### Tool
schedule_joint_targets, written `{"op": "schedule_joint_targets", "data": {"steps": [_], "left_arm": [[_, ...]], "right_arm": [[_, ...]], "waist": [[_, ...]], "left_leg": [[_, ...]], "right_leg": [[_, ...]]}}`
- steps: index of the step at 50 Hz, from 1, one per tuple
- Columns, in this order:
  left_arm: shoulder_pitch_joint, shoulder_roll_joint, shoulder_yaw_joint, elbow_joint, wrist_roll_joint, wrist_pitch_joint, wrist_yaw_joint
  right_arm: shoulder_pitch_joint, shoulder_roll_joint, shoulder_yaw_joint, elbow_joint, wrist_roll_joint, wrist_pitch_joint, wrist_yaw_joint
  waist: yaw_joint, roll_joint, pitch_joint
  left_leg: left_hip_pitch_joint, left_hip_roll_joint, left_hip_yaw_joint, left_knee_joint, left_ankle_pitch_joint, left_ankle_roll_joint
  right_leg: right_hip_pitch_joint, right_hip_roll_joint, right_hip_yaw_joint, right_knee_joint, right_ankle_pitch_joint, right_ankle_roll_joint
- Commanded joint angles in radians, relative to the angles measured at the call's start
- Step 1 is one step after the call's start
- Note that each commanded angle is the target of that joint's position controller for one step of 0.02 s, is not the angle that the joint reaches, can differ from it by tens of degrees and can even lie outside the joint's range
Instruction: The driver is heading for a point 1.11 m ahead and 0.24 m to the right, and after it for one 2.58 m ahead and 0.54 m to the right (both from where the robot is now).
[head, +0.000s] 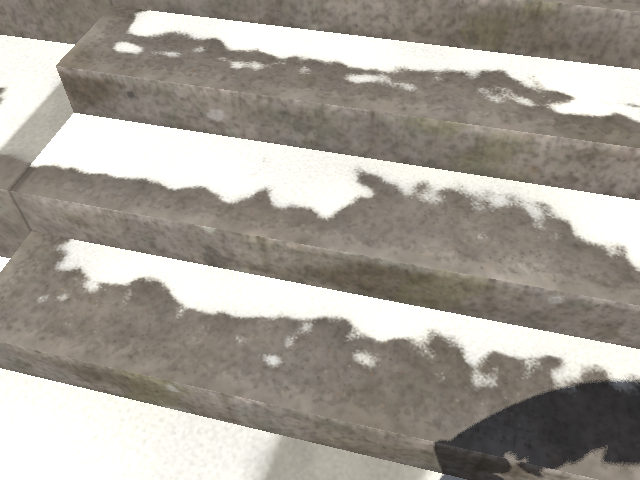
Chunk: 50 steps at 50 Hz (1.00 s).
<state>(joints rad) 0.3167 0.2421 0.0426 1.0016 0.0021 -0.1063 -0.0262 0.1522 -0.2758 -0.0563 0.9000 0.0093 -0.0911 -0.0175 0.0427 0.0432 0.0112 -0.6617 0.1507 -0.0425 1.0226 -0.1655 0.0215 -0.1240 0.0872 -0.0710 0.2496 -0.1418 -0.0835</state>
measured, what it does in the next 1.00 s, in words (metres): walks ahead, turning right: left foot, then right foot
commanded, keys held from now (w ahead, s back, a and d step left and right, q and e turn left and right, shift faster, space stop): w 0.12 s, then w+e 0.76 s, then w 0.12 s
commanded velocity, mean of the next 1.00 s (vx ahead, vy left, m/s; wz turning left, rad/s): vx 0.50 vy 0.00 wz -0.37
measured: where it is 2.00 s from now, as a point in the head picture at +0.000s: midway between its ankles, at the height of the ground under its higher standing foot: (489, 234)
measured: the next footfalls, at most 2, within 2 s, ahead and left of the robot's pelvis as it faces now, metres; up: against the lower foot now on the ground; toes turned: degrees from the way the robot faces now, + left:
left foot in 0.24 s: +0.31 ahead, +0.13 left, +0.00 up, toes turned +2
right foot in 0.76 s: +0.41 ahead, -0.09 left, +0.00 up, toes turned -23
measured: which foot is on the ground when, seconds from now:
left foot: up 0.00-0.22, down 0.24-0.76, up 0.78-1.00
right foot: down 0.00-0.26, up 0.28-0.74, down 0.76-1.00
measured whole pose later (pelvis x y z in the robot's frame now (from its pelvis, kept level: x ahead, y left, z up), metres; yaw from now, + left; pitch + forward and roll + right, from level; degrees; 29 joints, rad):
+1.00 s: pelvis +0.44 -0.04 -0.01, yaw -25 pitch +4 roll +1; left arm 0.44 0.20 0.03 0.99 0.03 -0.06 -0.01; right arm 0.05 -0.13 0.02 0.65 -0.05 -0.01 -0.01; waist 0.01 0.03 -0.02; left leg -1.13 0.05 0.05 2.15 -0.44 0.06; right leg -0.23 0.09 0.01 0.50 -0.33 -0.11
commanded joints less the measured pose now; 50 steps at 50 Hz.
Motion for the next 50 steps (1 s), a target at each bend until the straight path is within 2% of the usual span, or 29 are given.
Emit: {"op": "schedule_joint_targets", "data": {"steps": [1, 2, 3, 5, 8, 10, 11, 12, 13, 14, 15, 16, 18, 21, 26, 32, 35, 36, 37, 38, 39, 40, 41, 42, 43, 45, 47, 48, 50], "left_arm": [[-0.043, 0.153, 0.026, -0.062, -0.005, -0.012, 0.022], [-0.027, 0.157, 0.026, -0.059, -0.009, -0.011, 0.026], [0.040, 0.098, 0.012, -0.019, 0.007, -0.011, 0.013], [0.080, 0.110, 0.015, -0.012, 0.011, -0.010, 0.010], [0.079, 0.149, 0.024, -0.013, 0.022, -0.002, 0.019], [0.065, 0.161, 0.029, -0.017, 0.025, 0.007, 0.029], [0.056, 0.150, 0.024, -0.018, 0.023, 0.011, 0.031], [0.058, 0.115, 0.011, -0.036, 0.017, 0.008, 0.031], [0.187, -0.017, -0.021, -0.063, -0.030, 0.008, 0.026], [0.172, 0.081, 0.002, -0.038, -0.012, 0.019, 0.036], [0.108, 0.110, 0.017, -0.038, 0.005, 0.029, 0.034], [0.059, 0.087, 0.014, -0.047, 0.007, 0.032, 0.026], [0.033, 0.058, 0.013, -0.050, 0.026, 0.052, 0.014], [0.014, 0.033, 0.015, -0.060, 0.035, 0.076, 0.002], [-0.162, 0.020, 0.012, -0.128, 0.039, 0.081, -0.018], [-0.239, -0.005, -0.002, -0.188, 0.042, 0.112, 0.007], [-0.144, 0.030, 0.019, -0.181, 0.043, 0.106, 0.015], [-0.056, 0.035, 0.029, -0.162, 0.040, 0.095, 0.019], [0.073, 0.032, 0.039, -0.129, 0.037, 0.078, 0.023], [0.152, 0.110, 0.062, -0.102, 0.050, 0.063, 0.026], [0.063, 0.265, 0.085, -0.131, 0.049, 0.064, 0.027], [0.119, 0.298, 0.096, -0.159, 0.026, 0.075, 0.024], [0.079, 0.232, 0.082, -0.151, 0.020, 0.082, 0.030], [0.037, 0.144, 0.054, -0.148, 0.009, 0.086, 0.034], [0.019, 0.096, 0.033, -0.138, 0.008, 0.080, 0.035], [0.054, 0.073, 0.015, -0.118, 0.023, 0.057, 0.028], [0.112, 0.084, 0.009, -0.073, 0.033, 0.033, 0.016], [0.148, 0.083, 0.005, -0.049, 0.042, 0.029, 0.013], [0.178, 0.068, -0.009, -0.016, 0.029, 0.027, 0.020]], "right_arm": [[-0.016, -0.037, -0.006, -0.055, -0.007, -0.004, 0.003], [-0.060, -0.028, -0.002, -0.067, -0.006, -0.008, 0.006], [-0.078, 0.027, 0.027, -0.076, -0.067, 0.017, 0.045], [-0.138, 0.023, 0.030, -0.094, -0.052, 0.032, 0.062], [-0.179, -0.035, 0.021, -0.128, -0.050, 0.021, 0.051], [-0.087, -0.065, 0.011, -0.109, -0.052, 0.002, 0.038], [0.049, -0.081, 0.002, -0.066, -0.056, -0.014, 0.028], [0.198, -0.133, -0.012, -0.028, -0.075, -0.029, 0.014], [0.282, -0.261, -0.048, -0.019, -0.091, -0.027, 0.010], [0.281, -0.230, -0.054, -0.015, -0.064, -0.006, 0.019], [0.189, -0.146, -0.031, -0.033, -0.057, -0.002, 0.024], [0.109, -0.078, -0.013, -0.049, -0.049, -0.004, 0.026], [0.078, -0.036, 0.000, -0.035, -0.037, -0.014, 0.019], [0.109, -0.044, -0.003, -0.013, -0.028, -0.037, 0.016], [0.162, -0.051, -0.006, 0.017, -0.033, -0.035, 0.007], [0.189, -0.079, -0.010, 0.009, -0.055, -0.018, 0.005], [0.146, -0.119, -0.020, -0.017, -0.038, -0.005, 0.010], [0.131, -0.136, -0.025, -0.023, -0.028, 0.008, 0.012], [0.080, -0.139, -0.028, -0.038, -0.005, 0.022, 0.016], [0.009, -0.099, -0.019, -0.075, -0.010, 0.025, 0.019], [0.100, 0.049, 0.019, -0.115, -0.027, 0.019, 0.021], [0.095, 0.033, 0.025, -0.156, -0.043, 0.013, 0.019], [0.010, 0.026, 0.027, -0.173, -0.051, 0.008, 0.018], [-0.040, 0.020, 0.027, -0.189, -0.056, 0.005, 0.021], [-0.055, 0.039, 0.034, -0.204, -0.067, 0.013, 0.024], [-0.048, 0.086, 0.050, -0.237, -0.053, 0.055, 0.017], [-0.109, 0.131, 0.075, -0.301, -0.052, 0.072, 0.007], [-0.166, 0.162, 0.088, -0.337, -0.052, 0.073, 0.000], [-0.279, 0.180, 0.111, -0.418, -0.059, 0.070, -0.004]], "waist": [[-0.034, -0.074, 0.045], [-0.020, -0.076, 0.050], [-0.025, -0.059, 0.068], [0.008, -0.096, 0.066], [-0.002, -0.102, 0.061], [-0.044, -0.118, 0.009], [-0.105, -0.100, -0.061], [-0.153, -0.051, -0.179], [-0.117, 0.200, -0.328], [-0.128, 0.150, -0.343], [-0.091, 0.054, -0.203], [-0.073, 0.024, -0.111], [-0.037, 0.056, -0.024], [-0.014, 0.042, -0.041], [-0.044, 0.040, 0.017], [-0.040, 0.060, 0.013], [0.003, 0.062, -0.058], [0.035, 0.062, -0.109], [0.114, 0.034, -0.148], [0.165, -0.067, -0.104], [0.004, -0.287, -0.056], [0.055, -0.187, -0.220], [0.034, -0.107, -0.081], [0.011, -0.083, 0.043], [-0.022, -0.069, 0.061], [-0.045, -0.098, 0.018], [-0.053, -0.075, 0.016], [-0.035, -0.127, 0.018], [-0.040, -0.081, 0.062]], "left_leg": [[-0.006, 0.013, 0.001, -0.185, 0.169, -0.023], [0.015, -0.004, 0.017, -0.268, 0.222, -0.024], [0.114, -0.037, 0.107, -0.330, 0.248, -0.026], [0.167, -0.058, 0.125, -0.386, 0.276, -0.020], [0.154, -0.075, 0.093, -0.466, 0.156, 0.002], [0.244, -0.108, 0.084, -0.529, 0.037, 0.022], [0.401, -0.128, 0.091, -0.615, 0.061, 0.042], [0.639, -0.032, 0.017, -0.608, 0.108, 0.068], [0.998, 0.271, -0.355, -0.613, 0.179, 0.182], [0.951, 0.304, -0.508, -0.708, 0.089, 0.198], [0.810, 0.249, -0.375, -0.742, -0.041, 0.167], [0.684, 0.207, -0.268, -0.792, -0.048, 0.148], [0.536, 0.141, -0.091, -0.849, 0.082, 0.106], [0.525, 0.125, 0.037, -0.845, 0.273, 0.119], [0.554, 0.119, 0.145, -0.875, 0.218, 0.136], [0.583, 0.192, 0.215, -0.741, 0.445, 0.128], [0.612, 0.162, 0.288, -0.508, 0.843, 0.091], [0.612, 0.150, 0.297, -0.351, 0.895, 0.086], [0.531, 0.112, 0.321, -0.130, 0.792, 0.062], [0.259, 0.042, 0.281, 0.177, 0.253, 0.019], [-0.095, -0.098, 0.226, 0.586, -0.332, -0.033], [-0.167, -0.112, 0.068, 0.671, -0.261, -0.047], [-0.277, -0.076, 0.059, 0.709, -0.192, -0.057], [-0.351, -0.060, 0.084, 0.770, -0.169, -0.049], [-0.390, -0.053, 0.081, 0.841, -0.167, -0.035], [-0.443, -0.086, 0.105, 1.065, -0.214, -0.013], [-0.580, -0.094, 0.094, 1.150, -0.255, 0.028], [-0.686, -0.108, 0.108, 1.281, -0.296, 0.051], [-0.762, -0.097, 0.095, 1.209, -0.321, 0.069]], "right_leg": [[-0.077, -0.268, 0.170, -0.168, 0.156, -0.148], [-0.072, -0.255, 0.146, -0.168, 0.169, -0.136], [-0.118, -0.216, 0.079, -0.163, 0.186, -0.116], [-0.084, -0.219, 0.074, -0.152, 0.203, -0.100], [0.071, -0.281, 0.130, -0.062, 0.356, -0.081], [0.154, -0.289, 0.157, 0.075, 0.531, -0.064], [0.149, -0.252, 0.145, 0.232, 0.575, -0.047], [0.032, -0.202, 0.120, 0.429, 0.402, -0.031], [-0.332, -0.067, 0.022, 0.762, -0.073, 0.015], [-0.442, -0.041, 0.074, 0.893, -0.381, 0.002], [-0.466, -0.100, 0.122, 0.931, -0.315, -0.011], [-0.460, -0.139, 0.121, 0.910, -0.238, -0.007], [-0.405, -0.177, 0.112, 0.864, -0.162, 0.009], [-0.417, -0.174, 0.092, 0.897, -0.090, 0.027], [-0.521, -0.194, 0.064, 0.722, 0.029, 0.054], [-0.443, -0.167, -0.030, 0.699, -0.106, -0.007], [-0.245, -0.070, -0.093, 0.543, -0.163, -0.042], [-0.155, -0.025, -0.117, 0.469, -0.151, -0.055], [0.007, 0.009, -0.137, 0.288, -0.022, -0.071], [0.167, -0.079, 0.039, 0.165, 0.049, -0.085], [0.227, -0.352, 0.493, 0.210, 0.640, -0.158], [0.270, -0.476, 0.714, 0.045, 0.415, -0.321], [0.172, -0.462, 0.665, -0.009, 0.049, -0.323], [0.062, -0.393, 0.586, -0.011, -0.089, -0.273], [0.001, -0.333, 0.518, 0.027, -0.018, -0.233], [-0.063, -0.296, 0.429, 0.061, 0.102, -0.198], [-0.067, -0.281, 0.395, 0.057, -0.013, -0.157], [-0.036, -0.288, 0.408, 0.043, -0.048, -0.158], [-0.071, -0.268, 0.380, -0.005, -0.168, -0.119]]}}
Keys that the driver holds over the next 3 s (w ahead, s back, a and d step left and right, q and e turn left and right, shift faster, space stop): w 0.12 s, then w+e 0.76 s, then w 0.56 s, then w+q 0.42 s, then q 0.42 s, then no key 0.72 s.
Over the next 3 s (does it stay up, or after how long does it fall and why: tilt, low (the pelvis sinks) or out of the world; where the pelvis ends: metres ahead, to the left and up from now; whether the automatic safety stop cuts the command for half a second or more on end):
stays up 1.16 -0.34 0.41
